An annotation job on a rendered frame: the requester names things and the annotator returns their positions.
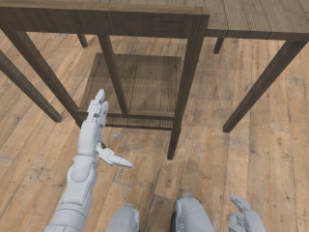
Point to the left robot forearm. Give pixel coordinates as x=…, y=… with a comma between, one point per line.
x=75, y=204

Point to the chair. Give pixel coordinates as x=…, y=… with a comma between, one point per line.
x=146, y=92

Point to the left robot hand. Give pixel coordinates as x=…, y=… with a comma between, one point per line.
x=91, y=133

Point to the robot right shin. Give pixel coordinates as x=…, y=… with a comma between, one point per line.
x=180, y=227

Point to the robot shin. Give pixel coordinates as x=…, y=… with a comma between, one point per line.
x=128, y=205
x=180, y=227

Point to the robot left shin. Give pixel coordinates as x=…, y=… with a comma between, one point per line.
x=128, y=205

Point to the table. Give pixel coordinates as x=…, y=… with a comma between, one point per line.
x=276, y=20

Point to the right robot hand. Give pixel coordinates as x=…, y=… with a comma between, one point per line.
x=249, y=222

